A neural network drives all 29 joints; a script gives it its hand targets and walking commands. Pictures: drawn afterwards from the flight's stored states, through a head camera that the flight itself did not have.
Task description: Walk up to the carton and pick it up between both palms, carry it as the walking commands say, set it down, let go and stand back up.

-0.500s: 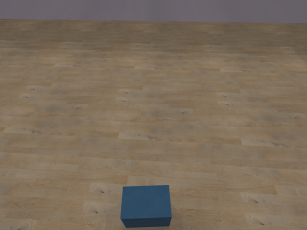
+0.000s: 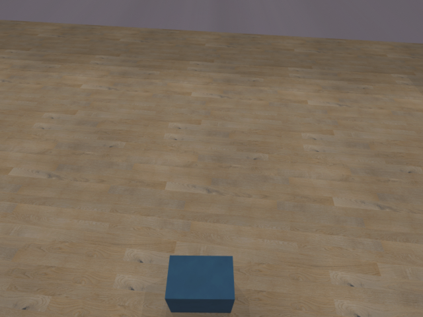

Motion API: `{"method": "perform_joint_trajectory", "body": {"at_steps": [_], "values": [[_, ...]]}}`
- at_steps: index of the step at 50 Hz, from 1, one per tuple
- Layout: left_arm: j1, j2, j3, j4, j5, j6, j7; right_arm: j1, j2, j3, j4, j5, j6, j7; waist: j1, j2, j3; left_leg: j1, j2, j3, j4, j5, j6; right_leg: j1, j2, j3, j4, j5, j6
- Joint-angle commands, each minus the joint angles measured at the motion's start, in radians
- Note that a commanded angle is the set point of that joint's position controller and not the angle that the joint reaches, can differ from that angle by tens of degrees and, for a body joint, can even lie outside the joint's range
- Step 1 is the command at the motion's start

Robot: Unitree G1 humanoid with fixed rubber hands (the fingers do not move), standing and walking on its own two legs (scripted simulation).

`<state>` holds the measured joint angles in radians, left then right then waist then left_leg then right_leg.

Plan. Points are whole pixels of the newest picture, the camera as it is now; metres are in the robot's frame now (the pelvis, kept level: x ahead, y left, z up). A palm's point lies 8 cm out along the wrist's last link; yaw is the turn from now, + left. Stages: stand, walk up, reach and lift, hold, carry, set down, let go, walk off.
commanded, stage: stand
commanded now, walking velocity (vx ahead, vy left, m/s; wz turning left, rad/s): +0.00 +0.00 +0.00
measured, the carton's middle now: (201, 284) +0.39 +0.05 -0.67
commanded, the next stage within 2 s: reach and lift in 0.68 s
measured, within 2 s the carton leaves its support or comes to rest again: neither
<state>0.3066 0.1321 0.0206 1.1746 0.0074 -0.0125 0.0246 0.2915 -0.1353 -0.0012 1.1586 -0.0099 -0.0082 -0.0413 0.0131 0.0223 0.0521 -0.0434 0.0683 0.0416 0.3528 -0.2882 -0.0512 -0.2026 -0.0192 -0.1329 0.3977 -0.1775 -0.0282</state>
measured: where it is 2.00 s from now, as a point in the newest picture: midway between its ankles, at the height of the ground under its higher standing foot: outside the picture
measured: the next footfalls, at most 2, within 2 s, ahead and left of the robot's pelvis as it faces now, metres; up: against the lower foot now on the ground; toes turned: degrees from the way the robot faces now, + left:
none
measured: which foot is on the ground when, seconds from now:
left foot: down 0.00-1.00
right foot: down 0.00-1.00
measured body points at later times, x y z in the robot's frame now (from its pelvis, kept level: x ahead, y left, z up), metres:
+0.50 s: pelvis -0.01 +0.01 +0.00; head +0.00 +0.00 +0.45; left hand +0.00 +0.25 -0.15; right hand -0.04 -0.22 -0.16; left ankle -0.06 +0.15 -0.74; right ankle +0.03 -0.10 -0.74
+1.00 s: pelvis -0.02 +0.01 -0.02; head +0.08 +0.00 +0.42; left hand +0.17 +0.24 -0.14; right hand +0.17 -0.20 -0.15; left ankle -0.06 +0.15 -0.74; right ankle +0.02 -0.10 -0.74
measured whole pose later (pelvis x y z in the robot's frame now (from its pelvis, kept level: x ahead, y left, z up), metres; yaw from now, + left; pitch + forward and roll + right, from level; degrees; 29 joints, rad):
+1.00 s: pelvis -0.02 +0.01 -0.02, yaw +0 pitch +13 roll +0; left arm -0.04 0.17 0.05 0.58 0.02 0.54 -0.01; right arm -0.03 -0.17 -0.01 0.55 0.01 0.59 -0.02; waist 0.02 0.02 -0.03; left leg -0.48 0.04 0.00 0.64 -0.38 -0.02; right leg -0.61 -0.03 -0.08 0.62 -0.23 -0.02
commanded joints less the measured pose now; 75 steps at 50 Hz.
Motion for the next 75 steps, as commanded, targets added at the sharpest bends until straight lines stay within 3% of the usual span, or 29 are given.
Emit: {"method": "perform_joint_trajectory", "body": {"at_steps": [1,22,34,35,36,37,38,39,40,41,43,44,45,46,47,48,53,55,56,58,61,62,63,64,66,67,71,75], "values": [[0.032,0.120,0.021,-0.035,0.005,-0.013,0.005,0.075,-0.081,-0.013,-0.012,0.001,-0.010,-0.005,-0.012,-0.003,0.036,-0.113,0.055,-0.039,-0.071,0.101,0.040,0.039,-0.098,0.122,-0.080,0.081,0.012],[-0.001,0.170,0.028,-0.076,0.009,-0.025,-0.002,0.093,-0.125,-0.016,-0.010,-0.004,-0.036,0.005,-0.012,-0.004,0.026,-0.153,0.062,-0.053,-0.076,0.051,0.035,0.042,-0.102,0.127,-0.087,0.031,0.019],[-0.032,0.205,0.027,-0.076,0.008,-0.032,-0.006,0.049,-0.163,-0.017,-0.025,0.000,-0.041,0.011,-0.008,-0.001,0.008,-0.138,0.073,-0.056,-0.076,0.075,0.033,0.047,-0.110,0.129,-0.077,0.115,0.016],[-0.383,0.193,-0.045,-0.427,-0.134,0.026,-0.006,-0.302,-0.180,-0.006,-0.375,0.119,0.037,0.010,-0.056,0.000,-0.202,-0.486,-0.049,-0.043,0.132,-0.212,0.109,-0.156,-0.009,0.098,0.133,-0.242,-0.010],[-0.684,0.179,-0.038,-0.687,-0.106,0.076,-0.019,-0.652,-0.174,0.016,-0.720,0.104,0.103,-0.008,-0.069,-0.036,-0.167,-0.529,-0.035,-0.012,0.181,-0.237,0.115,-0.121,-0.037,0.111,0.134,-0.287,-0.012],[-0.594,0.183,-0.017,-0.625,-0.076,0.148,-0.021,-0.608,-0.176,0.030,-0.714,0.075,0.183,-0.016,-0.014,-0.080,-0.147,-0.528,-0.035,-0.012,0.176,-0.236,0.109,-0.059,-0.035,0.102,0.133,-0.313,0.011],[-0.497,0.184,-0.011,-0.584,-0.086,0.219,-0.021,-0.524,-0.187,0.038,-0.645,0.120,0.241,-0.014,-0.019,-0.029,-0.124,-0.570,-0.058,0.033,0.191,-0.185,0.106,-0.055,-0.048,0.079,0.163,-0.213,-0.002],[-0.472,0.228,0.024,-0.616,-0.078,0.296,-0.019,-0.451,-0.173,0.023,-0.637,0.142,0.325,-0.010,0.004,0.030,-0.136,-0.572,-0.065,0.029,0.174,-0.187,0.098,-0.038,-0.040,0.071,0.164,-0.198,0.016],[-0.420,0.234,0.032,-0.621,-0.081,0.371,-0.019,-0.406,-0.184,0.027,-0.652,0.139,0.412,-0.005,0.025,0.037,-0.143,-0.587,-0.058,0.041,0.162,-0.195,0.111,-0.005,-0.029,0.065,0.170,-0.221,0.020],[-0.375,0.224,0.017,-0.626,-0.084,0.449,-0.017,-0.344,-0.172,0.014,-0.614,0.130,0.499,0.011,0.012,0.081,-0.144,-0.619,-0.036,0.032,0.146,-0.228,0.118,0.024,-0.008,0.070,0.199,-0.203,0.012],[-0.272,0.202,0.021,-0.613,-0.057,0.584,-0.008,-0.187,-0.142,-0.002,-0.570,0.100,0.636,0.030,-0.001,0.036,-0.157,-0.691,-0.041,-0.032,0.142,-0.150,0.115,0.022,0.024,0.121,0.210,-0.053,0.005],[-0.219,0.189,0.033,-0.598,-0.036,0.626,-0.003,-0.120,-0.133,-0.021,-0.556,0.072,0.673,0.030,-0.023,-0.040,-0.190,-0.682,-0.056,-0.053,0.146,-0.071,0.113,0.031,0.034,0.144,0.206,0.040,0.005],[-0.156,0.175,0.048,-0.586,-0.012,0.632,-0.012,-0.074,-0.126,-0.030,-0.552,0.044,0.685,0.024,-0.027,-0.069,-0.221,-0.688,-0.074,-0.057,0.161,0.021,0.103,0.062,0.029,0.168,0.211,0.171,0.010],[-0.111,0.162,0.065,-0.558,0.013,0.628,-0.019,-0.053,-0.114,-0.032,-0.563,0.015,0.682,0.017,-0.022,-0.110,-0.257,-0.672,-0.080,-0.063,0.159,0.110,0.100,0.098,0.026,0.184,0.210,0.304,0.014],[-0.095,0.162,0.076,-0.563,0.032,0.615,-0.025,-0.034,-0.112,-0.043,-0.566,-0.005,0.667,0.014,-0.023,-0.084,-0.267,-0.661,-0.088,-0.057,0.165,0.187,0.094,0.111,0.026,0.200,0.216,0.415,0.008],[-0.091,0.154,0.079,-0.577,0.043,0.594,-0.035,-0.052,-0.111,-0.055,-0.612,-0.019,0.639,0.018,-0.016,-0.098,-0.289,-0.658,-0.091,-0.054,0.177,0.244,0.097,0.102,0.029,0.205,0.222,0.494,0.005],[-0.296,0.154,0.143,-0.765,0.047,0.393,-0.082,-0.225,-0.076,-0.093,-0.801,-0.039,0.438,0.049,-0.020,0.008,-0.493,-0.761,-0.088,-0.060,0.311,0.372,0.092,0.052,0.011,0.231,0.368,0.695,0.003],[-0.385,0.162,0.159,-0.817,0.040,0.301,-0.074,-0.296,-0.099,-0.111,-0.805,-0.020,0.338,0.064,-0.022,0.051,-0.622,-0.780,-0.077,-0.071,0.371,0.452,0.058,-0.014,0.004,0.205,0.439,0.717,0.015],[-0.398,0.163,0.157,-0.825,0.033,0.274,-0.069,-0.298,-0.113,-0.125,-0.805,-0.015,0.304,0.067,-0.032,0.036,-0.689,-0.775,-0.078,-0.073,0.396,0.474,0.044,-0.037,0.008,0.183,0.466,0.727,0.023],[-0.391,0.148,0.142,-0.818,0.021,0.253,-0.055,-0.304,-0.125,-0.139,-0.831,0.006,0.266,0.072,-0.043,0.014,-0.748,-0.763,-0.076,-0.070,0.440,0.484,0.029,-0.124,0.025,0.143,0.496,0.661,0.031],[-0.404,0.127,0.123,-0.794,-0.005,0.277,-0.052,-0.363,-0.128,-0.129,-0.882,0.039,0.281,0.073,-0.041,-0.054,-0.737,-0.795,-0.086,-0.037,0.461,0.279,0.036,-0.220,0.038,0.106,0.493,0.427,0.046],[-0.409,0.132,0.116,-0.777,0.000,0.305,-0.049,-0.353,-0.128,-0.130,-0.863,0.046,0.305,0.071,-0.043,-0.032,-0.698,-0.813,-0.093,-0.025,0.455,0.204,0.031,-0.249,0.038,0.099,0.488,0.347,0.049],[-0.400,0.124,0.106,-0.755,-0.005,0.327,-0.050,-0.345,-0.130,-0.134,-0.859,0.041,0.326,0.071,-0.056,-0.052,-0.670,-0.837,-0.094,-0.022,0.449,0.167,0.029,-0.249,0.042,0.093,0.483,0.318,0.050],[-0.408,0.133,0.110,-0.743,0.006,0.342,-0.052,-0.327,-0.124,-0.139,-0.824,0.038,0.347,0.070,-0.053,-0.022,-0.616,-0.865,-0.102,-0.016,0.440,0.139,0.025,-0.257,0.040,0.094,0.475,0.291,0.049],[-0.407,0.107,0.107,-0.743,0.010,0.353,-0.041,-0.329,-0.121,-0.145,-0.777,0.038,0.359,0.088,-0.034,0.054,-0.621,-0.793,-0.102,-0.036,0.446,0.274,0.000,-0.344,0.052,0.085,0.490,0.304,0.039],[-0.452,0.107,0.103,-0.808,0.004,0.352,-0.036,-0.361,-0.147,-0.154,-0.792,0.048,0.363,0.099,-0.038,0.087,-0.678,-0.714,-0.099,-0.048,0.464,0.280,-0.009,-0.402,0.059,0.075,0.492,0.250,0.035],[-0.626,0.148,0.144,-0.823,0.002,0.362,-0.017,-0.532,-0.196,-0.214,-0.781,0.023,0.360,0.100,-0.036,0.048,-0.599,-0.767,-0.099,-0.028,0.454,0.077,-0.014,-0.474,0.054,0.063,0.487,0.090,0.029],[-0.825,0.194,0.169,-0.774,0.004,0.380,-0.021,-0.751,-0.209,-0.221,-0.748,0.045,0.377,0.089,-0.046,0.026,-0.505,-0.844,-0.097,-0.018,0.451,-0.165,0.012,-0.514,0.036,0.064,0.475,-0.145,0.036]]}}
